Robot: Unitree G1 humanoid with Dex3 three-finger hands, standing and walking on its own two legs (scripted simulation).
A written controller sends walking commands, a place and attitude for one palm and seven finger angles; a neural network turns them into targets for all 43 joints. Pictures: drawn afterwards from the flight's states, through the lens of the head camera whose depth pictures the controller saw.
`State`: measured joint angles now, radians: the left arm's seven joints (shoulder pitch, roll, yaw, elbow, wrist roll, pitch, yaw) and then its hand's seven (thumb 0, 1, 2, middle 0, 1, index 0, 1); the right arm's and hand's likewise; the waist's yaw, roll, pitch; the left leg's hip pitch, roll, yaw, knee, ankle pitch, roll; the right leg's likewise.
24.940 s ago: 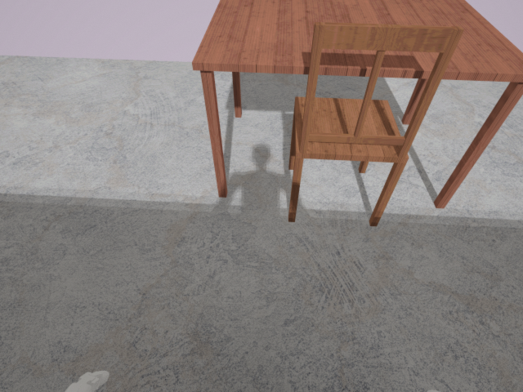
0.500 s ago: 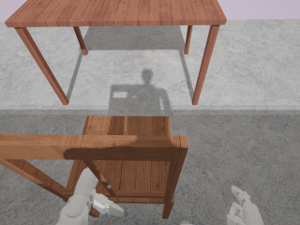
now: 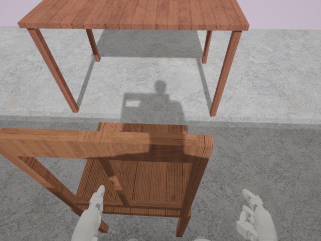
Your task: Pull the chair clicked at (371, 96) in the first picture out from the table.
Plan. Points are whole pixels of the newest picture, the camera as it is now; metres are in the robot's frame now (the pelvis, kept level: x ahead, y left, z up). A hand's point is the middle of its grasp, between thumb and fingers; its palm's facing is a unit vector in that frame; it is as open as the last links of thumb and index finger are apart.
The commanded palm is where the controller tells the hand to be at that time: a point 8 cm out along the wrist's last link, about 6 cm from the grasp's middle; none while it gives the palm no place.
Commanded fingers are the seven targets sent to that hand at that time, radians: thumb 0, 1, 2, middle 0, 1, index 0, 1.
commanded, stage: draw the fingers out of the gap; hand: left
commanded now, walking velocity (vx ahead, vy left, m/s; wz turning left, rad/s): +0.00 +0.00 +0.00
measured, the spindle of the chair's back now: (118, 184) +0.27 +0.12 -0.02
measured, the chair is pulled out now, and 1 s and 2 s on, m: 0.71 0.71 0.70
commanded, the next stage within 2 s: draw the hand back to the body in 0.20 s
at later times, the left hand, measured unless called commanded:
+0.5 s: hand (96, 235) +0.15 +0.14 +0.03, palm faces +0.07 -1.00 +0.01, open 17.5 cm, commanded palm +0.10 +0.19 +0.04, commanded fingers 0.00 -0.55 0.20 0.00 0.00 0.00 0.00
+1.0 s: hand (46, 222) +0.16 +0.20 +0.11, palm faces +0.21 -0.91 -0.36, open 16.3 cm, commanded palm +0.12 +0.25 +0.14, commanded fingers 0.00 -0.01 0.46 -0.08 -0.11 -0.08 -0.11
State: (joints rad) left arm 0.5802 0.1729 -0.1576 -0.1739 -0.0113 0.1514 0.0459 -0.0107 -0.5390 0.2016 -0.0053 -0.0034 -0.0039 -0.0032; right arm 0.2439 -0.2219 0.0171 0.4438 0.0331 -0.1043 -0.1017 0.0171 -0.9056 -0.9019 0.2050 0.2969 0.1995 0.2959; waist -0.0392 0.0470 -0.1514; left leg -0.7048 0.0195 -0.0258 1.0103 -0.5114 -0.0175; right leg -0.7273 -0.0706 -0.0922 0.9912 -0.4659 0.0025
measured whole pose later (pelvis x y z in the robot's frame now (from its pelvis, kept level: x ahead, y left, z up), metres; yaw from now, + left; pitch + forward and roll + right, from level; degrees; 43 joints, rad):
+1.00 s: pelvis +0.01 +0.01 +0.02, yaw +0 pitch +6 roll -2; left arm 0.79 0.30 0.09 -0.53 -0.06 -0.01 0.12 -0.01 -0.32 0.31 -0.04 -0.05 -0.03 -0.05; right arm 0.26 -0.19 0.00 0.48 0.05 -0.07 -0.14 0.02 -0.91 -0.90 0.20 0.30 0.20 0.30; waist 0.03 0.08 -0.13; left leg -0.54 0.03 -0.03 0.93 -0.50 -0.01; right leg -0.54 -0.05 -0.10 0.87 -0.43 0.01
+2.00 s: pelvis +0.03 +0.00 +0.06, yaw -2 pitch -3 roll -1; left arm 0.50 0.35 0.34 -0.42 -0.06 -0.04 0.16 0.01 0.89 0.90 -0.21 -0.30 -0.21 -0.30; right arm 0.16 -0.23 -0.02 0.68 0.03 -0.11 -0.10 0.02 -0.91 -0.90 0.20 0.30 0.20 0.30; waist 0.06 0.09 0.03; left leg -0.10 0.04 0.01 0.46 -0.32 -0.02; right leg -0.13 -0.03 -0.08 0.46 -0.27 0.01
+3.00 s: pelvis -0.10 +0.01 +0.04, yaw +0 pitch -1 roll -2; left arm 0.56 0.45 0.50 -0.55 -0.02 -0.20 0.18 0.01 0.89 0.90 -0.21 -0.30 -0.21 -0.30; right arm 0.22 -0.20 -0.02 0.59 0.02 -0.12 -0.09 0.02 -0.91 -0.90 0.20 0.30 0.20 0.30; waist 0.00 0.04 0.08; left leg -0.47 0.05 0.00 0.70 -0.23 0.01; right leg -0.39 -0.01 -0.05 0.64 -0.23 0.02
